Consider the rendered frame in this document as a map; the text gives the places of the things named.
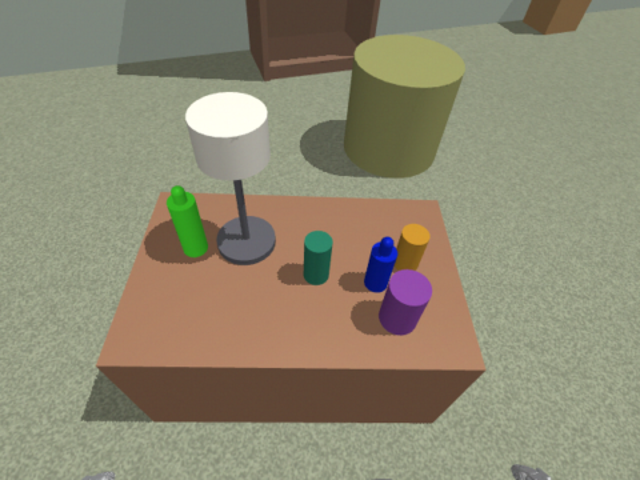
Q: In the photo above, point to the right robot hand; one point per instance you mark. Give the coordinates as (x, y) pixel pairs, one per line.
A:
(521, 472)

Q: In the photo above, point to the desk lamp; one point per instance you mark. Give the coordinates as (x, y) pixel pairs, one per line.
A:
(230, 138)

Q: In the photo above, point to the bookshelf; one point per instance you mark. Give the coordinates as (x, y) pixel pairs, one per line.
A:
(290, 38)

